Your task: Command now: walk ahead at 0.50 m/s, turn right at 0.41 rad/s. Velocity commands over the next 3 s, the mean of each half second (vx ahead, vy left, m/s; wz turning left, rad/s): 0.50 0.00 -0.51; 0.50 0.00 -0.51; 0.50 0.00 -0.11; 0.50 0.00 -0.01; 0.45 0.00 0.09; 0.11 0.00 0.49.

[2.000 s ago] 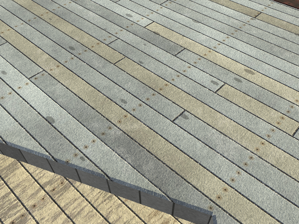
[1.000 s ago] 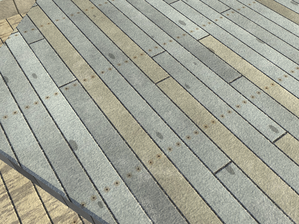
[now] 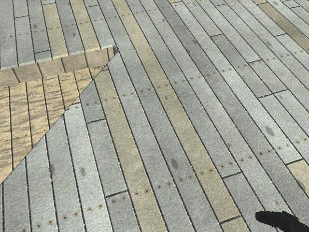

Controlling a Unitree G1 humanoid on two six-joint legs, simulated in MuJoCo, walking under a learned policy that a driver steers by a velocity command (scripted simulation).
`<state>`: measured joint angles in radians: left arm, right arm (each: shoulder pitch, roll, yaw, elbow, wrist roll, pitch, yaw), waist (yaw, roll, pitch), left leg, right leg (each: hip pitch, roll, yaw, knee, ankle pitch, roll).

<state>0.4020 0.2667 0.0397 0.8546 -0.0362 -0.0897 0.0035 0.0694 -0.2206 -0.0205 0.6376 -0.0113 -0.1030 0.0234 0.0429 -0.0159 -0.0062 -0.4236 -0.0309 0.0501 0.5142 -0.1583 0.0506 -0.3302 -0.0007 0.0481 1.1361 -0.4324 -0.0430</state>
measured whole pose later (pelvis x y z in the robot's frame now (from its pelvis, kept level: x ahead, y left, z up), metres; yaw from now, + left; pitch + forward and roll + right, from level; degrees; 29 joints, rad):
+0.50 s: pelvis +0.28 -0.10 -0.02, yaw -17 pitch +3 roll +1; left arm 0.10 0.29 0.06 0.63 -0.02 -0.05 -0.04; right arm 0.30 -0.29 -0.05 0.79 0.01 -0.08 -0.01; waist -0.04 -0.02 0.04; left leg -0.20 0.07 0.04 1.13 -0.46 -0.05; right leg -0.56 0.05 -0.05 0.67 -0.17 -0.09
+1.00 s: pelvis +0.56 -0.16 +0.00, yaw -32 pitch +3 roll +1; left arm 0.34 0.29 0.06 0.71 -0.03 -0.05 0.00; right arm 0.14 -0.26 -0.05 0.65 0.00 -0.11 0.02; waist 0.03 -0.03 -0.03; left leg -0.42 -0.04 0.00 0.55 -0.17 0.02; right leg -0.35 0.09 0.14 1.12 -0.46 -0.03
